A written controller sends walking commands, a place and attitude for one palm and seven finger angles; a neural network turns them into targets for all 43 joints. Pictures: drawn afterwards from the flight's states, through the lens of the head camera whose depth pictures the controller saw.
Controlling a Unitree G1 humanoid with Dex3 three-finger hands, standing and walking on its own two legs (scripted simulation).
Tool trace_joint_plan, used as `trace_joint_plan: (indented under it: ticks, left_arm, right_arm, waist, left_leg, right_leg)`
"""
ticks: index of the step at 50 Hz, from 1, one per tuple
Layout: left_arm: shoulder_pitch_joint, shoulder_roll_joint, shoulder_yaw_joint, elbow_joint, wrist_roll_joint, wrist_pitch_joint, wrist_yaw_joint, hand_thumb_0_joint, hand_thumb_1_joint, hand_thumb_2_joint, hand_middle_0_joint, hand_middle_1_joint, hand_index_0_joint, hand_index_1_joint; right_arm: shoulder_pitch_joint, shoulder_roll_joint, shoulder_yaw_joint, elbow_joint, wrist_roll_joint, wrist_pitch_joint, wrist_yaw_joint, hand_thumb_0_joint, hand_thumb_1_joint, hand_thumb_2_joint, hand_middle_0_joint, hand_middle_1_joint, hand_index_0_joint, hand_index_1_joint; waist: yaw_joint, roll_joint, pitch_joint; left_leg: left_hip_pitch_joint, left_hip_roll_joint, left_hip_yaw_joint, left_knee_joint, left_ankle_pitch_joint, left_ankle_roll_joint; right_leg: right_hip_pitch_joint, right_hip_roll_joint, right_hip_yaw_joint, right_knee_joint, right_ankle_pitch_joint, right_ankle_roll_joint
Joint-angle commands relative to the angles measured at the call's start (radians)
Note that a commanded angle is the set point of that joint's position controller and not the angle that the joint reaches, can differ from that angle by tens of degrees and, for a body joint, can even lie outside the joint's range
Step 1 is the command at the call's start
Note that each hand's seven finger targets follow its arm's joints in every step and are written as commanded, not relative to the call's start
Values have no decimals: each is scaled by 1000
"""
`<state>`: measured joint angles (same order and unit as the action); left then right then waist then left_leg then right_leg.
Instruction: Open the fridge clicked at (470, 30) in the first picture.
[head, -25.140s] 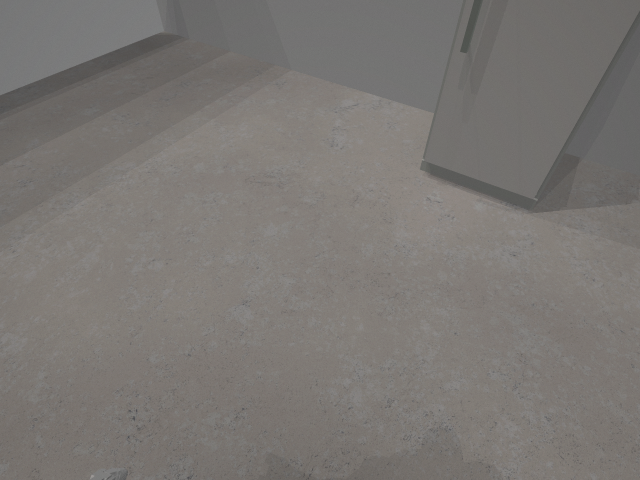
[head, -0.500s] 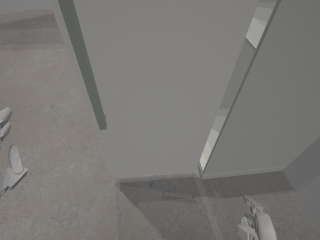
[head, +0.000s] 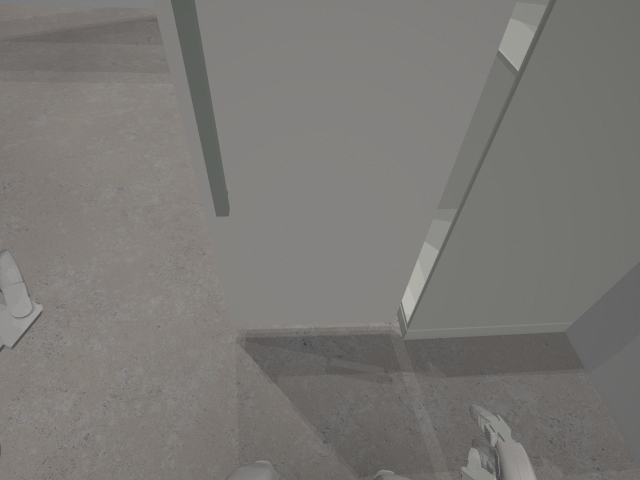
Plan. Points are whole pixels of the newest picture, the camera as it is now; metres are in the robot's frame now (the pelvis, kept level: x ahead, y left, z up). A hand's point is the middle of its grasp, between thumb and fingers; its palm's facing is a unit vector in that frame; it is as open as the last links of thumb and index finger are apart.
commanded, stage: step back with the hand held close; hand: left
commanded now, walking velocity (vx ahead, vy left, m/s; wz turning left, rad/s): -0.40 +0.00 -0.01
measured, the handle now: (204, 94) +0.63 +0.24 +0.16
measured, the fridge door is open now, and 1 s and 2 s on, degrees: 89 89 89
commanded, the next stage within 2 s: stop stepping back and stand still in 0.58 s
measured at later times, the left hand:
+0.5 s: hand out of the picture +0.07 +0.26 +0.21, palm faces +0.54 -0.75 -0.40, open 7.5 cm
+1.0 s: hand out of the picture -0.06 +0.27 +0.20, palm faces +0.40 -0.82 -0.40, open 7.5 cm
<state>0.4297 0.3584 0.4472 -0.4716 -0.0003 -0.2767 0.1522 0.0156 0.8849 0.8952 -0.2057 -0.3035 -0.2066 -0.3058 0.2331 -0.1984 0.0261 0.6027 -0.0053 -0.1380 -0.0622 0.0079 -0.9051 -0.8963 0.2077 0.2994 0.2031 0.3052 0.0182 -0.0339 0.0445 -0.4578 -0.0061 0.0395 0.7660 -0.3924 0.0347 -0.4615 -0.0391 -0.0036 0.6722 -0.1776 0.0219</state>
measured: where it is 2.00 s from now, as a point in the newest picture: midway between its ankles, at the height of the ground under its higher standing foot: outside the picture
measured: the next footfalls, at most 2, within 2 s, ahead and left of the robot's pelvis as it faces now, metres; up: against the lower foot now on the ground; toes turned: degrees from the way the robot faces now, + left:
right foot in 0.62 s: -0.16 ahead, -0.15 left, +0.00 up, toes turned +6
left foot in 0.84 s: -0.16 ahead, +0.11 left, +0.00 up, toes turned +7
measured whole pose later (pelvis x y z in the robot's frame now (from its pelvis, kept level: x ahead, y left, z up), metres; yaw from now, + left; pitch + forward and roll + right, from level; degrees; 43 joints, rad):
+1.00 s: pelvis -0.27 +0.01 +0.03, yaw -1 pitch -1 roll -3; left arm 0.52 0.43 0.42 -0.53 -0.01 -0.19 0.16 0.02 0.89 0.90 -0.20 -0.30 -0.20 -0.31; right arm 0.23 -0.15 0.02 0.60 -0.01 -0.14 -0.03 0.01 -0.91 -0.90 0.21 0.30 0.20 0.31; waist -0.03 -0.05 -0.01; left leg -0.30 0.08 0.11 0.48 -0.18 0.03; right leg -0.43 0.04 -0.04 0.95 -0.39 0.01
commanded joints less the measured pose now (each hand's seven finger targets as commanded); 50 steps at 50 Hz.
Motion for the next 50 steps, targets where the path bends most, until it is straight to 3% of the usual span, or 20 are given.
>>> trace_joint_plan:
  ticks: [1, 7, 13, 16, 18, 20, 21, 23, 28, 29, 31, 33, 36, 39, 41, 42, 43, 44, 46, 50]
  left_arm:
    - [-17, 239, 139, -223, -21, -71, 25, 0, 900, 900, -200, -300, -200, -300]
    - [82, 250, 219, -227, -3, -94, 16, 0, 900, 900, -200, -300, -200, -300]
    - [-32, 256, 158, -228, -18, -66, 20, 0, 900, 900, -200, -300, -200, -300]
    - [-96, 260, 111, -244, -17, -50, 25, 0, 900, 900, -200, -300, -200, -300]
    - [-97, 267, 114, -265, -25, -49, 22, 0, 900, 900, -200, -300, -200, -300]
    - [-61, 235, 142, -312, -21, -68, 23, 0, 900, 900, -200, -300, -200, -300]
    - [-95, 291, 193, -342, -19, -62, 27, 0, 900, 900, -200, -300, -200, -300]
    - [-124, 306, 204, -334, -47, -68, 22, 0, 900, 900, -200, -300, -200, -300]
    - [3, 225, 120, -204, -82, 22, 31, 0, 900, 900, -200, -300, -200, -300]
    - [-36, 231, 112, -204, -79, 20, 20, 0, 900, 900, -200, -300, -200, -300]
    - [-126, 334, 136, -240, -31, -29, 22, 0, 900, 900, -200, -300, -200, -300]
    - [-269, 299, 73, -245, -10, 6, 7, 0, 900, 900, -200, -300, -200, -300]
    - [-229, 191, -14, -152, -7, 12, 16, 0, 900, 900, -200, -300, -200, -300]
    - [-261, 198, 2, -167, 2, 14, 21, 0, 900, 900, -200, -300, -200, -300]
    - [-248, 228, 36, -268, -3, -10, 29, 0, 900, 900, -200, -300, -200, -300]
    - [-218, 235, 54, -280, -8, -14, 30, 0, 900, 900, -200, -300, -200, -300]
    - [-102, 278, 110, -227, -32, -11, 23, 0, 900, 900, -200, -300, -200, -300]
    - [-80, 232, 73, -276, -32, -5, 16, 0, 900, 900, -200, -300, -200, -300]
    - [43, 210, 71, -297, -11, 6, 18, 0, 900, 900, -200, -300, -200, -300]
    - [156, 233, 87, -310, -21, 25, 31, 0, 900, 900, -200, -300, -200, -300]
  right_arm:
    - [-74, -140, -58, -159, 5, -47, -13, 0, -900, -900, 200, 300, 200, 300]
    - [-88, -159, -92, -192, 17, -76, -13, 0, -900, -900, 200, 300, 200, 300]
    - [-62, -131, -85, -132, -2, -74, 0, 0, -900, -900, 200, 300, 200, 300]
    - [-51, -109, -71, -91, 4, -32, 13, 0, -900, -900, 200, 300, 200, 300]
    - [-57, -126, -68, -105, 5, -18, 2, 0, -900, -900, 200, 300, 200, 300]
    - [-102, -166, -76, -146, 0, -36, -13, 0, -900, -900, 200, 300, 200, 300]
    - [-101, -112, -89, -133, -22, -56, -17, 0, -900, -900, 200, 300, 200, 300]
    - [-139, -120, -139, -102, 5, -77, 4, 0, -900, -900, 200, 300, 200, 300]
    - [-156, -109, -115, -114, 35, -52, 20, 0, -900, -900, 200, 300, 200, 300]
    - [-159, -102, -102, -123, 30, -53, 17, 0, -900, -900, 200, 300, 200, 300]
    - [-180, -75, -86, -105, 15, -64, 19, 0, -900, -900, 200, 300, 200, 300]
    - [-162, -72, -60, -69, -12, -51, 25, 0, -900, -900, 200, 300, 200, 300]
    - [-122, -83, -46, -71, 10, -46, -18, 0, -900, -900, 200, 300, 200, 300]
    - [-79, -100, -43, -81, 10, -56, -30, 0, -900, -900, 200, 300, 200, 300]
    - [-75, -165, -75, -132, 14, -69, -22, 0, -900, -900, 200, 300, 200, 300]
    - [-83, -157, -84, -150, 15, -71, -10, 0, -900, -900, 200, 300, 200, 300]
    - [-86, -132, -76, -124, 1, -80, -7, 0, -900, -900, 200, 300, 200, 300]
    - [-96, -110, -71, -137, -5, -76, 9, 0, -900, -900, 200, 300, 200, 300]
    - [-116, -126, -75, -137, 3, -60, 28, 0, -900, -900, 200, 300, 200, 300]
    - [-100, -120, -62, -152, -3, -15, 14, 0, -900, -900, 200, 300, 200, 300]
  waist:
    - [-23, 65, -109]
    - [2, 192, -178]
    - [-27, -118, -95]
    - [-50, -201, -122]
    - [-57, -52, -69]
    - [-34, 480, -115]
    - [-21, 409, -151]
    - [18, 218, -248]
    - [3, 334, -149]
    - [12, 198, -132]
    - [36, -328, 28]
    - [25, -306, -48]
    - [-16, -128, -26]
    - [-33, 38, -148]
    - [-9, 312, -183]
    - [-5, 309, -163]
    - [-23, 403, -178]
    - [-50, 327, -108]
    - [-28, 190, -80]
    - [-24, 315, -128]
  left_leg:
    - [-166, 50, -120, -297, -254, 17]
    - [-455, 215, -194, -411, -368, 99]
    - [-85, 5, -24, 12, -218, -31]
    - [208, -31, 8, 111, -87, -41]
    - [232, 15, -59, -95, -152, -12]
    - [-272, 370, -460, -619, -551, 140]
    - [-369, 420, -446, -687, -399, 133]
    - [-24, 345, -169, -485, -73, 77]
    - [-62, 334, 36, -510, -190, -51]
    - [-40, 284, 85, -377, -198, -96]
    - [-10, 59, 53, 389, -130, -136]
    - [-112, 1, -43, 599, -81, -119]
    - [13, 54, -35, 201, -67, -85]
    - [289, 10, 57, -320, 134, -47]
    - [417, 270, -214, -441, 286, 26]
    - [385, 352, -278, -505, 267, 72]
    - [315, 404, -393, -605, -59, 87]
    - [167, 391, -441, -658, -258, 85]
    - [103, 333, -249, -622, -255, 83]
    - [64, 269, -110, -664, -321, 15]
  right_leg:
    - [185, -37, 138, -154, -229, -43]
    - [511, 82, 88, 189, -8, -5]
    - [-28, -174, 448, -312, -245, -127]
    - [-237, -192, 314, -410, -425, -113]
    - [-302, -105, 193, -305, -460, -64]
    - [97, 151, -29, 473, -347, 14]
    - [189, 184, 16, 794, -379, 7]
    - [60, 156, 11, 768, -357, 13]
    - [209, 91, -82, 123, -501, -54]
    - [181, 53, -58, -105, -512, -83]
    - [-281, -349, 681, -607, -517, -244]
    - [-228, -270, 617, -572, -486, -226]
    - [48, -178, 294, -293, 204, -167]
    - [105, -82, 170, -167, 114, -90]
    - [-18, 43, 98, 37, -211, -19]
    - [-56, 79, 37, 187, -357, -3]
    - [-86, 80, 49, 365, -391, 6]
    - [-32, 63, 93, 438, -303, 1]
    - [-3, 43, 20, 400, -201, -7]
    - [186, 108, -136, 130, -262, -33]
